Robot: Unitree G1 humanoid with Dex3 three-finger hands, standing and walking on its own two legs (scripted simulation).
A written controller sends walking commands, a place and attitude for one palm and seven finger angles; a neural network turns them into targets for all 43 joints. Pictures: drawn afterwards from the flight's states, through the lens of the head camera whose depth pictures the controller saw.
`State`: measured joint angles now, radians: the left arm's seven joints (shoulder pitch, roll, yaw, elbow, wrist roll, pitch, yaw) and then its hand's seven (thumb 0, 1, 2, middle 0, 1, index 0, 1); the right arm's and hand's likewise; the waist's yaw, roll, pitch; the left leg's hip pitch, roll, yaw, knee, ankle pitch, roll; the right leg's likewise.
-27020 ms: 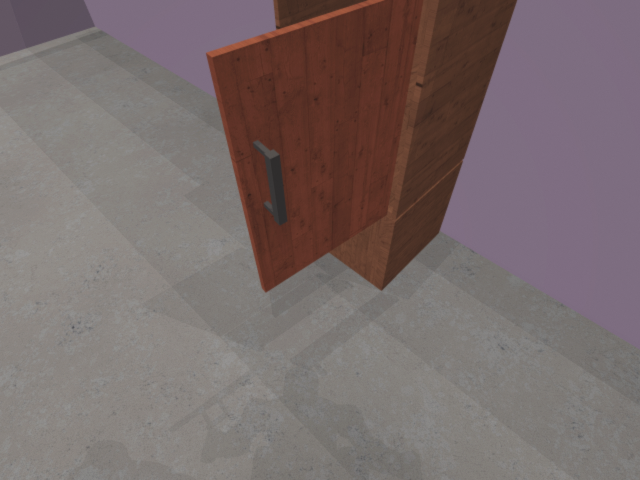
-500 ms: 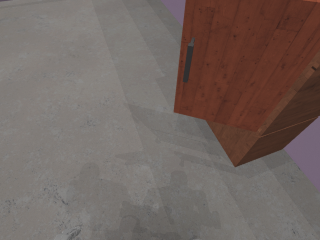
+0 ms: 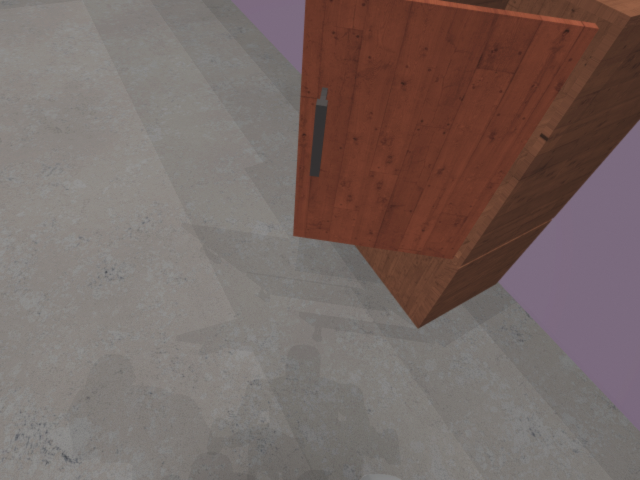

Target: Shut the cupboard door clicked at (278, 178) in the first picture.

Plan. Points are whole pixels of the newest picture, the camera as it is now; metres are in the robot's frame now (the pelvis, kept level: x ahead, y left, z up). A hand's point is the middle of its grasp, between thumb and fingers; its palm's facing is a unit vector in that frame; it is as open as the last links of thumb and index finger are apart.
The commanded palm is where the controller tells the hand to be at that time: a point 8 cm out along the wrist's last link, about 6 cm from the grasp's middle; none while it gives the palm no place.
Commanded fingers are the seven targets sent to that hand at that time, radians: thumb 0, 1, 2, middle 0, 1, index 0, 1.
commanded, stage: take the last steps up to it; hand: left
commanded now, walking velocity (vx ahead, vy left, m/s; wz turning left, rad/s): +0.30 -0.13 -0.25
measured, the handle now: (319, 134) +0.68 +0.04 +0.01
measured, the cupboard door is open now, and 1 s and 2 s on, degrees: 53 53 53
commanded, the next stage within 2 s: come to a stop and stand still in 0.70 s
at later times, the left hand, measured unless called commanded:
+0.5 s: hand out of the picture +0.11 +0.11 -0.17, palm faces -0.07 -0.98 -0.17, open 7.4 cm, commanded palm none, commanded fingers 0.00 0.90 0.90 -0.20 -0.30 -0.20 -0.30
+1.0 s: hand (285, 367) +0.30 +0.06 -0.17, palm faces -0.08 -0.97 -0.23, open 7.3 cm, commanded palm none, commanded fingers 0.00 0.90 0.90 -0.20 -0.30 -0.20 -0.30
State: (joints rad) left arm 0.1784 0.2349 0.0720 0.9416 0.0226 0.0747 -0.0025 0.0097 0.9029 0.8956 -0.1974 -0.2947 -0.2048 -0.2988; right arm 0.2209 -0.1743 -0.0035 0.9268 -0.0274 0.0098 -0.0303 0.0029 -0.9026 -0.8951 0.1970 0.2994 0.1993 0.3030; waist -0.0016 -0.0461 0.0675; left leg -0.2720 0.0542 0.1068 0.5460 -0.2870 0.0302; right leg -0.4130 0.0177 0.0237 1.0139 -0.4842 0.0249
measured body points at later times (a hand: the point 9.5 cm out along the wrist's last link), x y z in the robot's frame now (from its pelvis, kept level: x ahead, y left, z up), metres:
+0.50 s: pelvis +0.08 -0.06 +0.00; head +0.10 -0.06 +0.45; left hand +0.12 +0.16 -0.16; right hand +0.07 -0.32 -0.14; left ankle +0.13 +0.06 -0.70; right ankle +0.00 -0.16 -0.74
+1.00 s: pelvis +0.23 -0.11 +0.00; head +0.25 -0.13 +0.45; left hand +0.31 +0.11 -0.15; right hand +0.20 -0.34 -0.17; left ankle +0.20 +0.03 -0.72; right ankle +0.23 -0.22 -0.74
